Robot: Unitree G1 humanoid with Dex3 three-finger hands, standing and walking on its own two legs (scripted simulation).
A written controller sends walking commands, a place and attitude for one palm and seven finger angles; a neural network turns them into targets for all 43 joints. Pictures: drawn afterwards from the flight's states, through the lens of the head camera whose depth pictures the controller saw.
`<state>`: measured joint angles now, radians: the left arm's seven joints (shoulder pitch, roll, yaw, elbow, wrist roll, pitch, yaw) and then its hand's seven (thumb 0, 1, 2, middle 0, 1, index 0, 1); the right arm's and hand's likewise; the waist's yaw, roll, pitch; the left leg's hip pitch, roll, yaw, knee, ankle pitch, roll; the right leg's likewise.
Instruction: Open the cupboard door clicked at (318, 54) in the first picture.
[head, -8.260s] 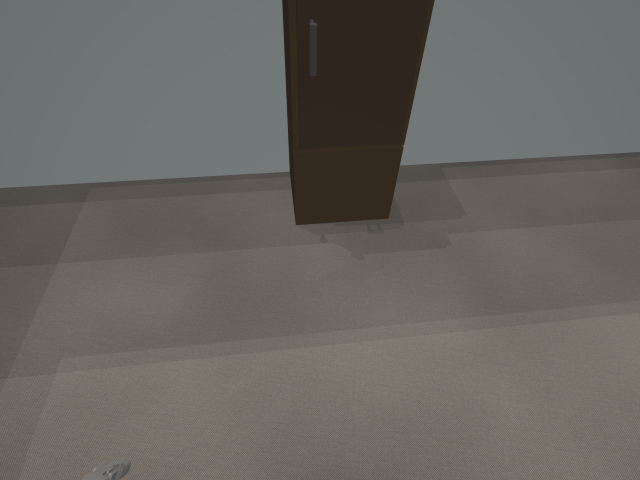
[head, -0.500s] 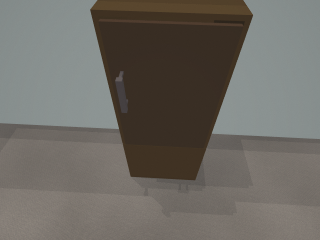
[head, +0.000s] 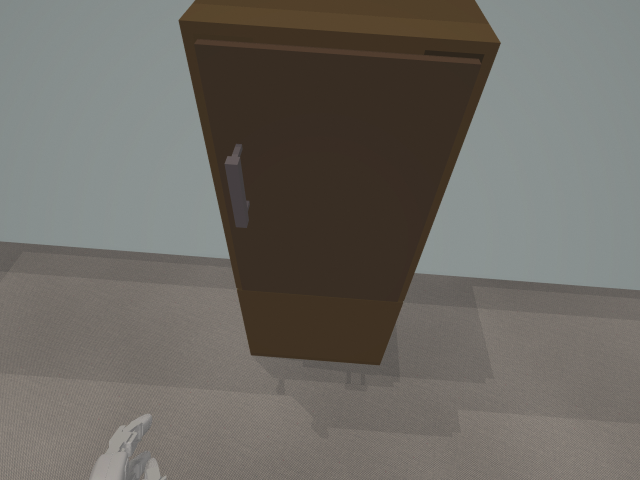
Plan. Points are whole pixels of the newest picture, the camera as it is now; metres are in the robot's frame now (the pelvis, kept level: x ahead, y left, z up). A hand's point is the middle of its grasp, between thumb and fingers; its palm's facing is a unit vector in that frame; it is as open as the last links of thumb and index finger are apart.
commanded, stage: raise the hand with hooked fingers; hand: left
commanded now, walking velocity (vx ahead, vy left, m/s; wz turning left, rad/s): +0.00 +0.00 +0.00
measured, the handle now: (240, 187) +0.56 +0.18 +0.02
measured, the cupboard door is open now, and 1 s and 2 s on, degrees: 0 0 0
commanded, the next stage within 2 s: move the hooked fingers beside the handle in 1.98 s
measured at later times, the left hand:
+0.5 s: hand (154, 454) +0.15 +0.20 -0.02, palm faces +0.01 -1.00 -0.09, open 9.8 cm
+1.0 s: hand (124, 401) +0.20 +0.25 -0.01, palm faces -0.04 -1.00 -0.05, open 12.7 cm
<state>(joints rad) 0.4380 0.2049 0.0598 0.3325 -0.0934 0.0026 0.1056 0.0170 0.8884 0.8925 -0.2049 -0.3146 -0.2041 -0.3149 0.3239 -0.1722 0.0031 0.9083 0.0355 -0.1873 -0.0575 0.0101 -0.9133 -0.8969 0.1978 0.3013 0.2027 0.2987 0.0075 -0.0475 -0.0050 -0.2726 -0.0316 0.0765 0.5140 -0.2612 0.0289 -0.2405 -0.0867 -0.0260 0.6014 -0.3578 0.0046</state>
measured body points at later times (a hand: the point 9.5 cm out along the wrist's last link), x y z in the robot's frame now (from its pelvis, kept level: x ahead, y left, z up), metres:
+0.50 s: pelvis -0.05 -0.06 -0.09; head +0.00 -0.04 +0.35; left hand +0.15 +0.25 -0.02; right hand +0.16 -0.30 -0.16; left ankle +0.01 +0.10 -0.73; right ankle -0.04 -0.14 -0.73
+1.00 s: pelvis -0.04 +0.01 -0.06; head +0.01 +0.04 +0.39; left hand +0.20 +0.30 +0.00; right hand +0.12 -0.25 -0.12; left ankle +0.01 +0.10 -0.73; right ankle -0.04 -0.14 -0.73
